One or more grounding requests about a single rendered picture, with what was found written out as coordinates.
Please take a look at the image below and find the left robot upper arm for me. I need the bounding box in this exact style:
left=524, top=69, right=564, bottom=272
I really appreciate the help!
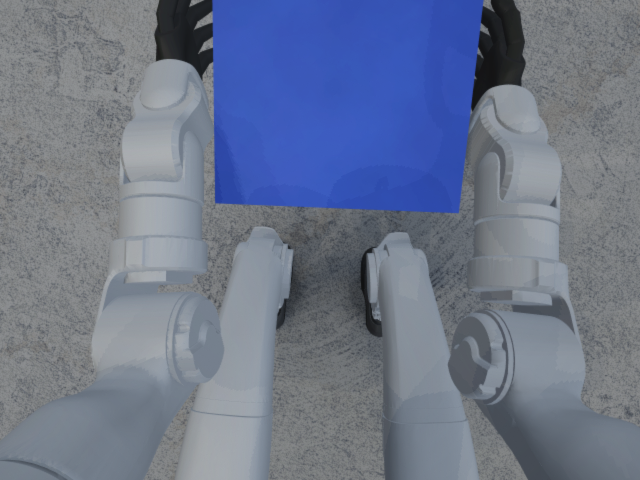
left=0, top=291, right=224, bottom=480

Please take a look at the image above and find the left robot foot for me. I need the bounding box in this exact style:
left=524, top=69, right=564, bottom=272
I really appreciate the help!
left=276, top=242, right=293, bottom=330

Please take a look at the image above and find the right robot hand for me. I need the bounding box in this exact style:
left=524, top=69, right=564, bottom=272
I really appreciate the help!
left=471, top=0, right=526, bottom=112

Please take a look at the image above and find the right robot forearm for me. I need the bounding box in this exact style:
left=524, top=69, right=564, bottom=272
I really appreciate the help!
left=465, top=85, right=585, bottom=380

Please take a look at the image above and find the right robot upper arm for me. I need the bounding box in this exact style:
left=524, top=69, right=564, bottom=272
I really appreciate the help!
left=448, top=309, right=640, bottom=480

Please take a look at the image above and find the carton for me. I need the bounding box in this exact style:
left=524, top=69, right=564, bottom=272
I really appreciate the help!
left=212, top=0, right=483, bottom=213

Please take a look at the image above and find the left robot shin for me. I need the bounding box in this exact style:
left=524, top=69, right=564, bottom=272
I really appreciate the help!
left=231, top=226, right=284, bottom=312

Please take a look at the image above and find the left robot hand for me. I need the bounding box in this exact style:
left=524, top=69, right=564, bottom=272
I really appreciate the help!
left=154, top=0, right=213, bottom=80

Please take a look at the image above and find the left robot forearm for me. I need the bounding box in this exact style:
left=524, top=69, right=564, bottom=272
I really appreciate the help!
left=91, top=59, right=214, bottom=369

